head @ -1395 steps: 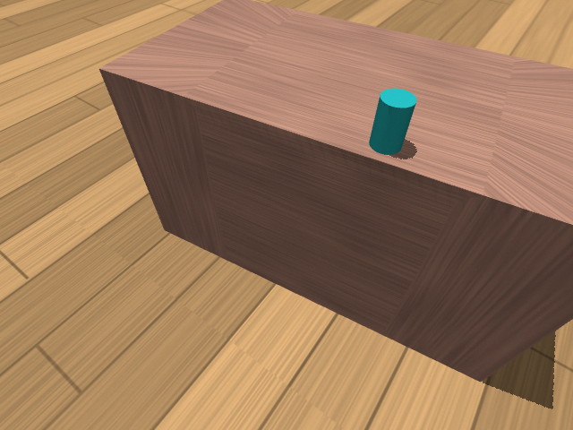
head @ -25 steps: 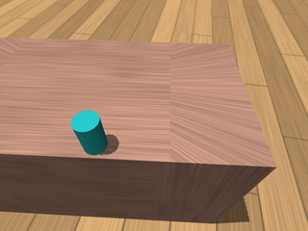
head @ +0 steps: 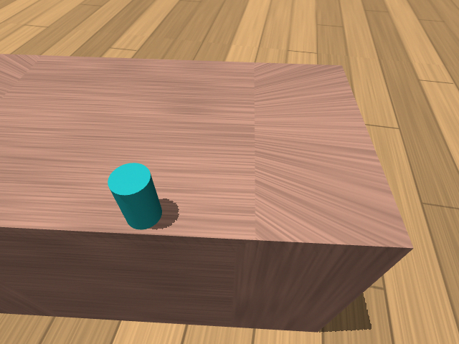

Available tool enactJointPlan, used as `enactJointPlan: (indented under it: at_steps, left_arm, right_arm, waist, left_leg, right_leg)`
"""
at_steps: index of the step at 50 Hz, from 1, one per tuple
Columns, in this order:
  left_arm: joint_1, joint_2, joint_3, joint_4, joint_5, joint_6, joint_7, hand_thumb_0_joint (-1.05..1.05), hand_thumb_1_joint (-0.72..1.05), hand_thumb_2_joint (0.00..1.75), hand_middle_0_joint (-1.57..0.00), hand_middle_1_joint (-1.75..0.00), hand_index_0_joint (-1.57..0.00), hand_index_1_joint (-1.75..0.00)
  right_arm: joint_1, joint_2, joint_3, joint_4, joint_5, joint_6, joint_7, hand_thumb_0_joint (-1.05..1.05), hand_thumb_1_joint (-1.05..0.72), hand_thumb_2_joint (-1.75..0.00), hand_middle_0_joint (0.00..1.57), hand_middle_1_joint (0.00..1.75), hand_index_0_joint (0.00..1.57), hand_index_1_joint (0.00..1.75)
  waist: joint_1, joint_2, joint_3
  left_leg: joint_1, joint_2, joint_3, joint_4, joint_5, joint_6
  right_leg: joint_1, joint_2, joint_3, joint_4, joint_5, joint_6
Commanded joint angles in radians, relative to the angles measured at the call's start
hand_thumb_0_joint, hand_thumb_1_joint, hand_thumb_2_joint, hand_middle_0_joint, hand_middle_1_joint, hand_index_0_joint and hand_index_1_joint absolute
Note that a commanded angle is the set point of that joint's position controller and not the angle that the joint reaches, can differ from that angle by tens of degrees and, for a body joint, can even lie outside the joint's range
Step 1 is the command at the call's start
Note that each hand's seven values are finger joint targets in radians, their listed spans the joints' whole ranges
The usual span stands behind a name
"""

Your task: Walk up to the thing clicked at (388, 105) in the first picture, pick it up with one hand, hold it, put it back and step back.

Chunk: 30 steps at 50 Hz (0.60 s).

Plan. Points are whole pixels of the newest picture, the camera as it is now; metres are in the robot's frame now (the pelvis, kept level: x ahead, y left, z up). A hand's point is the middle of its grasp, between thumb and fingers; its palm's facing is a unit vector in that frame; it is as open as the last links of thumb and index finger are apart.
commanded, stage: stand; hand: left
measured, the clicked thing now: (137, 197) +0.38 +0.19 +0.03
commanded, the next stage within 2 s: step back in 0.80 s
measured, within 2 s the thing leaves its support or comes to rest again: neither
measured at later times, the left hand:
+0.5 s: hand out of the picture +0.07 +0.25 -0.16, palm faces -0.02 -0.94 -0.35, open 7.4 cm
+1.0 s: hand out of the picture +0.06 +0.27 -0.17, palm faces +0.01 -0.93 -0.38, open 7.4 cm
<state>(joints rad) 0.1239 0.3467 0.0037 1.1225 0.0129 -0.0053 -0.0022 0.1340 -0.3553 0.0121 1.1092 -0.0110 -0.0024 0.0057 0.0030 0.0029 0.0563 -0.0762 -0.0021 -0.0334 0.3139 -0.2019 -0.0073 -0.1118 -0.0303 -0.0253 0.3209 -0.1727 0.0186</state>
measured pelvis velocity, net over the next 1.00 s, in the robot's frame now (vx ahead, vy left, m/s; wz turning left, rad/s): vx -0.04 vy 0.01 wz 0.02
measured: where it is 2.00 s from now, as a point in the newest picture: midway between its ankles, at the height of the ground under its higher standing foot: outside the picture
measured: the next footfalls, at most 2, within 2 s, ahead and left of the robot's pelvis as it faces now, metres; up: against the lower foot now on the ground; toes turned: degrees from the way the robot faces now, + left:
left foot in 1.14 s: -0.04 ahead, +0.16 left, +0.00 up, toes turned -1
right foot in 1.54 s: -0.13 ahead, -0.07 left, +0.00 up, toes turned -1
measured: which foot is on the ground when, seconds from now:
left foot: down 0.00-0.96, up 0.98-1.00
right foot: down 0.00-1.00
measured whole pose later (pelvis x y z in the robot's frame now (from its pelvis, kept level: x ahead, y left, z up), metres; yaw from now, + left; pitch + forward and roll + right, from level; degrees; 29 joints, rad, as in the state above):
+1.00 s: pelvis -0.04 +0.01 -0.02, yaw +1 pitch -2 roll +0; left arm 0.06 0.37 0.06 0.99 0.01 0.04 0.00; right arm 0.10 -0.41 -0.04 0.99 0.01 0.05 0.01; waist -0.01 0.01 0.17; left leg -0.31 -0.03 -0.05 0.72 -0.36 0.04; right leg -0.27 -0.05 -0.03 0.54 -0.23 0.01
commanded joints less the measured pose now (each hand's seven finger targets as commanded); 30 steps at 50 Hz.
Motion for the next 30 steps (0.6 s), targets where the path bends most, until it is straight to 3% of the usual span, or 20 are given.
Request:
enactJointPlan:
  at_steps: [1, 13, 21, 30]
  left_arm:
    - [-0.031, 0.218, 0.036, -0.056, -0.002, -0.021, 0.011, 0.0, 0.9, 0.9, -0.2, -0.3, -0.2, -0.3]
    - [-0.025, 0.215, 0.031, -0.053, -0.004, -0.022, 0.011, 0.0, 0.9, 0.9, -0.2, -0.3, -0.2, -0.3]
    - [-0.033, 0.217, 0.034, -0.059, -0.003, -0.023, 0.012, 0.0, 0.9, 0.9, -0.2, -0.3, -0.2, -0.3]
    - [-0.029, 0.221, 0.033, -0.058, -0.004, -0.023, 0.013, 0.0, 0.9, 0.9, -0.2, -0.3, -0.2, -0.3]
  right_arm:
    - [-0.027, -0.21, -0.044, -0.053, 0.0, -0.027, -0.018, 0.0, -0.9, -0.9, 0.2, 0.3, 0.2, 0.3]
    - [-0.037, -0.211, -0.045, -0.052, 0.002, -0.024, -0.017, 0.0, -0.9, -0.9, 0.2, 0.3, 0.2, 0.3]
    - [-0.035, -0.215, -0.046, -0.052, 0.0, -0.029, -0.017, 0.0, -0.9, -0.9, 0.2, 0.3, 0.2, 0.3]
    - [-0.033, -0.213, -0.047, -0.053, 0.002, -0.025, -0.017, 0.0, -0.9, -0.9, 0.2, 0.3, 0.2, 0.3]
  waist:
    - [0.002, 0.003, -0.071]
    - [0.005, 0.001, -0.06]
    - [0.004, 0.007, -0.084]
    - [0.003, -0.006, -0.07]
  left_leg:
    - [-0.04, 0.121, -0.081, -0.053, 0.179, 0.026]
    - [-0.043, 0.122, -0.085, -0.053, 0.142, 0.024]
    - [-0.033, 0.125, -0.083, -0.047, 0.204, 0.024]
    - [-0.029, 0.123, -0.081, -0.047, 0.179, 0.026]
  right_leg:
    - [0.049, -0.106, 0.085, -0.031, 0.152, -0.039]
    - [0.034, -0.105, 0.083, -0.038, 0.106, -0.037]
    - [0.053, -0.108, 0.083, -0.027, 0.155, -0.038]
    - [0.039, -0.106, 0.085, -0.034, 0.151, -0.039]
